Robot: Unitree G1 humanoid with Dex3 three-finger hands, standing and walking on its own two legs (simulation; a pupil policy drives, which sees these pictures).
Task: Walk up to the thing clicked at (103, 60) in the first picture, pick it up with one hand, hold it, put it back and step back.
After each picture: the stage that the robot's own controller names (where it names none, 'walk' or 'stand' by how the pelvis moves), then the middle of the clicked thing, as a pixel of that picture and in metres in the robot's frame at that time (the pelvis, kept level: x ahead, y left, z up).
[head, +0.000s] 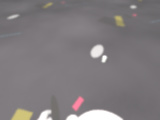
stand; (104, 59) +1.22 -0.30 -0.72
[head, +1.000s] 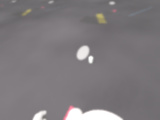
walk; (90, 59) +1.14 +0.05 -0.70
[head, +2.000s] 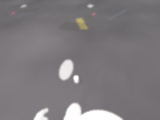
walk; (76, 79) +0.68 +0.24 -0.71
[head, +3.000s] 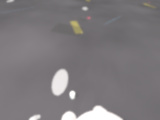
walk; (72, 95) +0.44 +0.16 -0.71
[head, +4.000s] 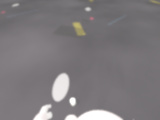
stand; (72, 101) +0.35 +0.18 -0.71
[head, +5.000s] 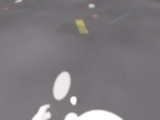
stand; (73, 100) +0.33 +0.18 -0.71
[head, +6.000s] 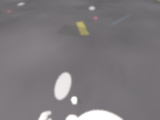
stand; (74, 100) +0.36 +0.17 -0.73
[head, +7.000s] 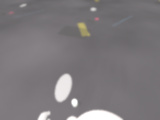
stand; (74, 103) +0.34 +0.17 -0.73
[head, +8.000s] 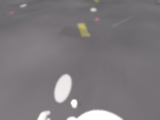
stand; (74, 103) +0.33 +0.17 -0.73
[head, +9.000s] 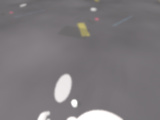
go down; (74, 103) +0.33 +0.17 -0.73
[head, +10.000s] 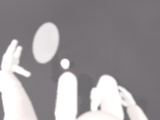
go down; (65, 64) +0.42 +0.19 -0.35
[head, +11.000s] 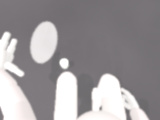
approach; (64, 63) +0.42 +0.20 -0.31
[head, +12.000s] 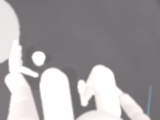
close in; (38, 59) +0.41 +0.24 -0.22
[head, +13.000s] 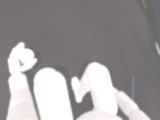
close; (26, 57) +0.41 +0.25 -0.22
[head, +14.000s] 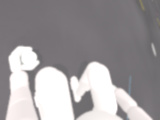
lift; (28, 59) +0.39 +0.24 -0.22
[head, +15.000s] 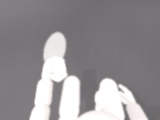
lift; (60, 70) +0.33 +0.20 -0.03
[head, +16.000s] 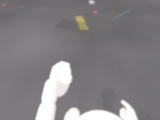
hold; (65, 75) +0.33 +0.17 +0.03
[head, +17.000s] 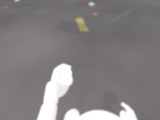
hold; (67, 77) +0.32 +0.16 +0.01
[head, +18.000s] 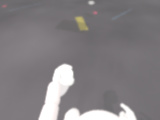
crouch; (68, 77) +0.32 +0.16 +0.01
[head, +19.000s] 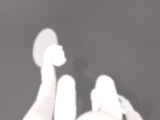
crouch; (59, 57) +0.44 +0.19 -0.08
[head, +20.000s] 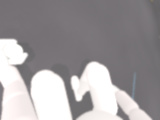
lower; (15, 53) +0.42 +0.29 -0.22
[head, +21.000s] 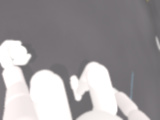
lower; (19, 54) +0.42 +0.27 -0.23
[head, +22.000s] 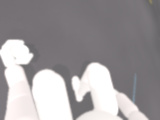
lower; (21, 53) +0.42 +0.28 -0.21
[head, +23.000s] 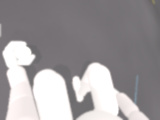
lower; (23, 55) +0.42 +0.27 -0.21
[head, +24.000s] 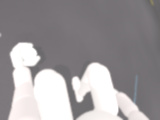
loosen; (29, 56) +0.42 +0.24 -0.21
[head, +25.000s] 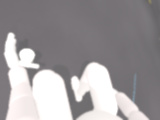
withdraw; (27, 57) +0.42 +0.25 -0.23
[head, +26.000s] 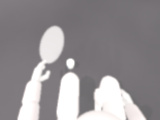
walk; (70, 64) +0.45 +0.18 -0.34
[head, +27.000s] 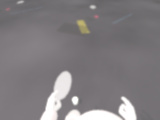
stand; (75, 100) +0.36 +0.14 -0.66
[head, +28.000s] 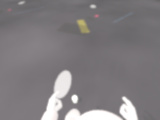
stand; (74, 99) +0.37 +0.16 -0.67
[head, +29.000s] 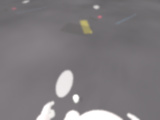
stand; (75, 98) +0.37 +0.15 -0.69
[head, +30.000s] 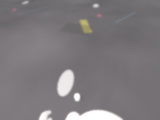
walk; (77, 97) +0.39 +0.15 -0.72
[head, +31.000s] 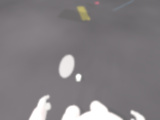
walk; (78, 77) +0.59 +0.11 -0.70
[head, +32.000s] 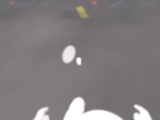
walk; (78, 61) +0.93 +0.25 -0.69
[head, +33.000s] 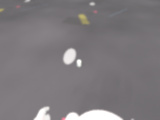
stand; (79, 63) +1.02 +0.19 -0.71
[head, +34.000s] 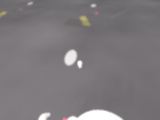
stand; (79, 64) +1.03 +0.19 -0.73
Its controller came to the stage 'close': yes
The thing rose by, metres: 0.72
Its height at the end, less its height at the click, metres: +0.00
